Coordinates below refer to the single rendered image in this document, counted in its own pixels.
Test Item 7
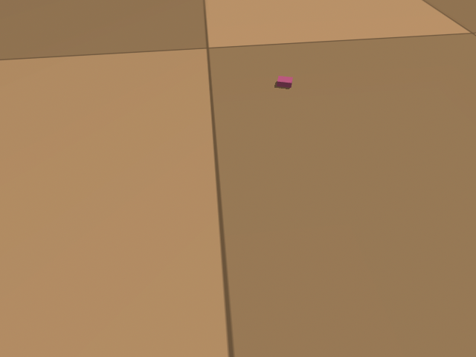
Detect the small box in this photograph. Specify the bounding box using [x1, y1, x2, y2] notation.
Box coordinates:
[277, 76, 293, 88]

